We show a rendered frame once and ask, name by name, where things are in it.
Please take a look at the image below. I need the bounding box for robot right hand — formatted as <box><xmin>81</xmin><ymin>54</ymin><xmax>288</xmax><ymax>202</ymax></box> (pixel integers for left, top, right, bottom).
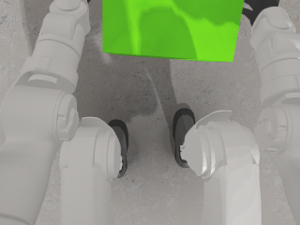
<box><xmin>242</xmin><ymin>0</ymin><xmax>279</xmax><ymax>26</ymax></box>

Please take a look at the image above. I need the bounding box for right robot upper arm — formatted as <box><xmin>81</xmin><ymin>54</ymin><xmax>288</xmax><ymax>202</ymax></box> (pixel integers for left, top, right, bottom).
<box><xmin>254</xmin><ymin>103</ymin><xmax>300</xmax><ymax>225</ymax></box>

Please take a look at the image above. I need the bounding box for robot left forearm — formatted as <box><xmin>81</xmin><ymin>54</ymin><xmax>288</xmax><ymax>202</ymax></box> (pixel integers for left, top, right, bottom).
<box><xmin>0</xmin><ymin>0</ymin><xmax>91</xmax><ymax>133</ymax></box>

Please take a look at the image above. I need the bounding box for robot left shin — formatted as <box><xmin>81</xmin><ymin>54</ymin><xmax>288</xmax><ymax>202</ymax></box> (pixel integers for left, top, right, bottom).
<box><xmin>59</xmin><ymin>117</ymin><xmax>123</xmax><ymax>172</ymax></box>

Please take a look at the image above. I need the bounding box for right robot thigh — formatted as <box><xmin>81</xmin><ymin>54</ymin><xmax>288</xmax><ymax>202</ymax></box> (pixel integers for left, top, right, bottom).
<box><xmin>190</xmin><ymin>120</ymin><xmax>262</xmax><ymax>225</ymax></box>

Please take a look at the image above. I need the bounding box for left robot upper arm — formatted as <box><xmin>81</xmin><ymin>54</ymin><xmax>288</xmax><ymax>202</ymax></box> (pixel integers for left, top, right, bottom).
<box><xmin>0</xmin><ymin>85</ymin><xmax>79</xmax><ymax>225</ymax></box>

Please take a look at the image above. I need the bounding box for robot right forearm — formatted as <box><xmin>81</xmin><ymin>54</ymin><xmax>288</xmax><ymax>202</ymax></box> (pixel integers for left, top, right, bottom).
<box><xmin>249</xmin><ymin>7</ymin><xmax>300</xmax><ymax>108</ymax></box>

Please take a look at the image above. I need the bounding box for carton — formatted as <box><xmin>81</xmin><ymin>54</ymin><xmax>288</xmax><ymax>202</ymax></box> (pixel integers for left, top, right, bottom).
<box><xmin>102</xmin><ymin>0</ymin><xmax>245</xmax><ymax>62</ymax></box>

